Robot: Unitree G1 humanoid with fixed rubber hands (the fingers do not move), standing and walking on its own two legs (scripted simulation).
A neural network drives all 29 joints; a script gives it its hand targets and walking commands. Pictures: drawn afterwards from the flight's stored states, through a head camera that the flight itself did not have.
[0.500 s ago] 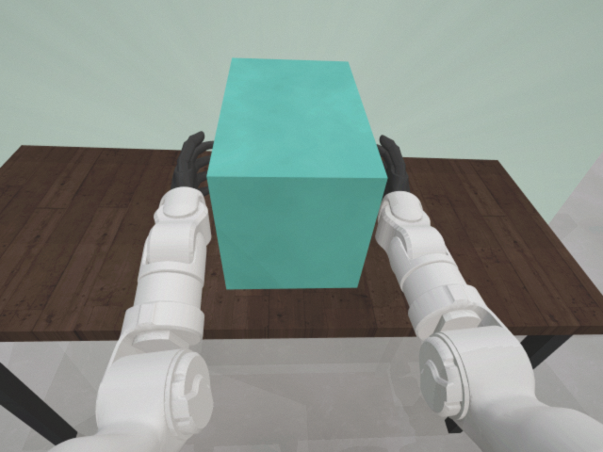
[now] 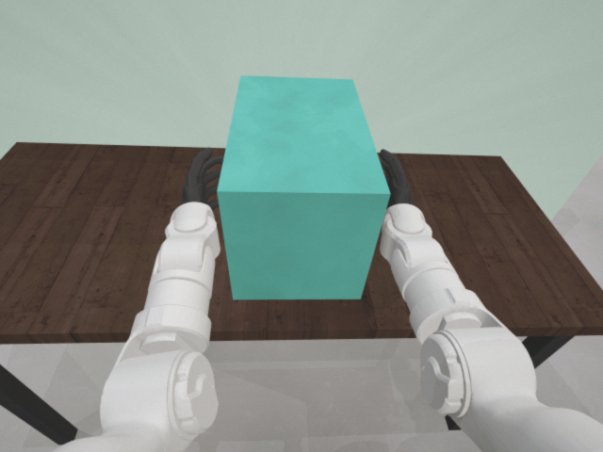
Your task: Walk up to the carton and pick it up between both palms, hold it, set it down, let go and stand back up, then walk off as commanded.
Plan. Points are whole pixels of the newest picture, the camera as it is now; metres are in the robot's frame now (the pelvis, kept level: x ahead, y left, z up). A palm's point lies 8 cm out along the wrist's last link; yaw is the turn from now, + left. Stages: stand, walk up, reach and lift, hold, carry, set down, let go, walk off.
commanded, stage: set down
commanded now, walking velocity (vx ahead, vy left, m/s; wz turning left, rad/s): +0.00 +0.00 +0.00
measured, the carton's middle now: (297, 181) +0.48 +0.01 +0.13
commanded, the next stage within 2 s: none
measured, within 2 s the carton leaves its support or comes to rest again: rests again in 1.96 s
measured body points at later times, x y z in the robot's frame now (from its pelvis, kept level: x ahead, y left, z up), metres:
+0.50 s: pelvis +0.01 +0.00 +0.00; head +0.02 +0.01 +0.45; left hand +0.44 +0.14 +0.11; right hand +0.44 -0.14 +0.12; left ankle -0.01 +0.12 -0.75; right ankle -0.01 -0.15 -0.75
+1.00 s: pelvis +0.02 -0.01 +0.00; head +0.03 +0.01 +0.45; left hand +0.44 +0.14 +0.09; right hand +0.44 -0.14 +0.10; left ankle -0.01 +0.12 -0.75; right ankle -0.01 -0.15 -0.75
